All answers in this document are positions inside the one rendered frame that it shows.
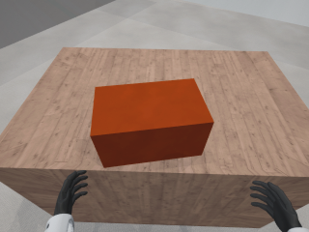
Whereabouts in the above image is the right robot hand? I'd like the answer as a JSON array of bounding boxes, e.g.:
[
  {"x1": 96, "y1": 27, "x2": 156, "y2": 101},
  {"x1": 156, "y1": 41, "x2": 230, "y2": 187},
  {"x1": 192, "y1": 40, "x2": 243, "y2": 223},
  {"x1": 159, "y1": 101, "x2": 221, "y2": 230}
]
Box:
[{"x1": 250, "y1": 181, "x2": 302, "y2": 232}]

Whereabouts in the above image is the left robot hand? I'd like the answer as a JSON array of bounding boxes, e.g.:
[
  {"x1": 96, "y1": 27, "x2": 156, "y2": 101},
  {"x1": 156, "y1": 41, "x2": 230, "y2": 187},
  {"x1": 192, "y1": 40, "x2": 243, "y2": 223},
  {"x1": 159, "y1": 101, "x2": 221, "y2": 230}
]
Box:
[{"x1": 53, "y1": 170, "x2": 88, "y2": 216}]

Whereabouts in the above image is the left robot forearm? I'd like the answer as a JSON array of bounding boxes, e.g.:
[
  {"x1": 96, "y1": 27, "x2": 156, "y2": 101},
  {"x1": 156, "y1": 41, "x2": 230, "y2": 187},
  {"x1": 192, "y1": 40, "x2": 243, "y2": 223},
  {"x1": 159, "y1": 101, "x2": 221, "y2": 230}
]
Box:
[{"x1": 44, "y1": 214, "x2": 74, "y2": 232}]

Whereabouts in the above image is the carton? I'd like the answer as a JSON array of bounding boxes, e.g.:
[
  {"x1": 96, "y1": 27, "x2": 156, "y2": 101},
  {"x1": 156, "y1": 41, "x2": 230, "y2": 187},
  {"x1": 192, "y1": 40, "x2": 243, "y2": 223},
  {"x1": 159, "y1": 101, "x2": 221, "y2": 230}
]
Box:
[{"x1": 90, "y1": 78, "x2": 214, "y2": 168}]

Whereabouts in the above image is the pedestal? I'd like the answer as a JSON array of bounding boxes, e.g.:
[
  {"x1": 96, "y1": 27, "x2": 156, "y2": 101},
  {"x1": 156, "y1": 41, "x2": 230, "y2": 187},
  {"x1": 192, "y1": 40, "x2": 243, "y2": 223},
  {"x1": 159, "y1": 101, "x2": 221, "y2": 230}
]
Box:
[{"x1": 0, "y1": 47, "x2": 309, "y2": 228}]

